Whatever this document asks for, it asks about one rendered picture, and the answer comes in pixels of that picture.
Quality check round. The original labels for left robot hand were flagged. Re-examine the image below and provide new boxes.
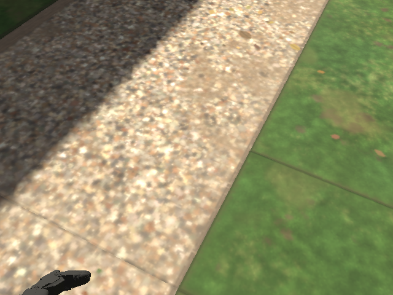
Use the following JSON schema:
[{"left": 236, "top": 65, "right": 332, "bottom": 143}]
[{"left": 22, "top": 270, "right": 91, "bottom": 295}]

